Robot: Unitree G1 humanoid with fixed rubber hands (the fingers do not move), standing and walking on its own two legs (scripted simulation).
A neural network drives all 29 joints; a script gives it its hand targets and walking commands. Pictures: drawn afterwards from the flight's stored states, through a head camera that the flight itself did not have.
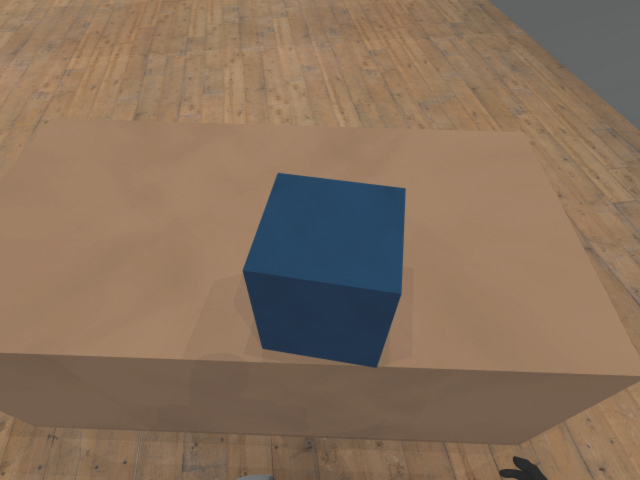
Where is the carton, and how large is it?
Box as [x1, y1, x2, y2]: [243, 173, 405, 367]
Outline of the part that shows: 278,173 243,268 243,273 262,348 376,367 401,293 405,188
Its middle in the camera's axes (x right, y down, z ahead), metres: +0.02 +0.05 +0.66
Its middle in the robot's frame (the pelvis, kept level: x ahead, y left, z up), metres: +0.44 -0.02 -0.07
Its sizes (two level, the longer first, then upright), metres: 0.210 0.200 0.250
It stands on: a pedestal, 0.56 m high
